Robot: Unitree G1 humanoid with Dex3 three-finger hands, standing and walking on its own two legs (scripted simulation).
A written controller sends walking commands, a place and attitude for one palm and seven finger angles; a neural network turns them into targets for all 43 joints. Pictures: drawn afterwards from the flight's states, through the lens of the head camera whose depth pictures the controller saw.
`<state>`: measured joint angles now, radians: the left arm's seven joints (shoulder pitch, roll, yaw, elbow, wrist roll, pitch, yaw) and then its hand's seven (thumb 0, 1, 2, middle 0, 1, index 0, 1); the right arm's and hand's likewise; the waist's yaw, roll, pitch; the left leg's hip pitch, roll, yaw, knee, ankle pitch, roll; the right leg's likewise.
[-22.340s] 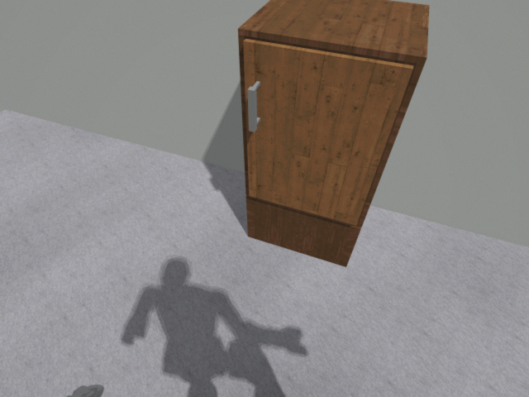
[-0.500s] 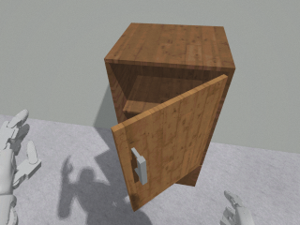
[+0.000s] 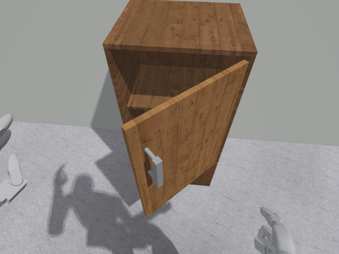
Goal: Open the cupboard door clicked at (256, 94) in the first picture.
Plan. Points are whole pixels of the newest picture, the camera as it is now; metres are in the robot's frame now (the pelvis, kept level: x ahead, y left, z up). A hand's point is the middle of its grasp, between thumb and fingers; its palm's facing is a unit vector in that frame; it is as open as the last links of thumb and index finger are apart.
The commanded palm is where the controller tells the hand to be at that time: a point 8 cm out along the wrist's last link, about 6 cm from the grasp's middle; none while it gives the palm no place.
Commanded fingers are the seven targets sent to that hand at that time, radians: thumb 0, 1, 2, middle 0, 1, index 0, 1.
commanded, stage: step back with the hand held close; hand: left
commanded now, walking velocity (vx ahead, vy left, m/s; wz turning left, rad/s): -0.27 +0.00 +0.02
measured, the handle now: (153, 168) +0.34 +0.07 -0.03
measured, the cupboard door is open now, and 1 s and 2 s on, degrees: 44 44 44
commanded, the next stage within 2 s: stop stepping back and stand still in 1.02 s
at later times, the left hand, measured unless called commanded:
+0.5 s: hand out of the picture +0.15 +0.27 +0.16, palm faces +0.46 -0.72 -0.51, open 7.4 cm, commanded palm +0.07 +0.31 +0.18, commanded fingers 0.00 0.90 0.90 -0.20 -0.30 -0.20 -0.30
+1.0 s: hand out of the picture +0.09 +0.27 +0.17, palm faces +0.48 -0.78 -0.40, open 7.5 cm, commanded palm +0.02 +0.29 +0.18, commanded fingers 0.00 0.90 0.90 -0.20 -0.30 -0.20 -0.30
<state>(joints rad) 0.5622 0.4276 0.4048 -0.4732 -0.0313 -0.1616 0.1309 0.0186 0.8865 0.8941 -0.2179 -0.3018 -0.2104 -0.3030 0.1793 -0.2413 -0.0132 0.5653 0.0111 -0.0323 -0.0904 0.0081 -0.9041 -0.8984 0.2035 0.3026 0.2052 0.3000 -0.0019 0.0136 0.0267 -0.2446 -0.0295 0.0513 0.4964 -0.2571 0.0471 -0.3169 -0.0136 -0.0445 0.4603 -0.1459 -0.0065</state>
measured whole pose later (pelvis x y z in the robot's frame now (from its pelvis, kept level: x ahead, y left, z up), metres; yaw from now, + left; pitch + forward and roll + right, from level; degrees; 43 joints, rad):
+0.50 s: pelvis -0.05 +0.00 -0.02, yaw +3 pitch -1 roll -1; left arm 0.51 0.43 0.46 -0.52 0.02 -0.23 0.15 0.02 0.89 0.89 -0.22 -0.30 -0.21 -0.30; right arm 0.24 -0.22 0.00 0.56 0.00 -0.08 -0.09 0.01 -0.90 -0.90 0.21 0.30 0.21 0.30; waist -0.02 -0.02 0.04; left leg -0.41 -0.04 0.02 0.67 -0.26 0.07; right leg -0.42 0.03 0.03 0.63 -0.19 0.01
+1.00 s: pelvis -0.11 -0.01 +0.00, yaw +0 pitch +5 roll -3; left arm 0.49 0.39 0.42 -0.54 -0.04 -0.21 0.17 0.02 0.89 0.90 -0.21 -0.30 -0.20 -0.30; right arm 0.15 -0.14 0.02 0.66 -0.03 -0.15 -0.05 0.01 -0.90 -0.90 0.21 0.30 0.21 0.30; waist 0.04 -0.01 -0.04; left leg -0.46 0.04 0.02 0.35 0.02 0.04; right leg -0.19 0.06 0.01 0.70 -0.50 -0.01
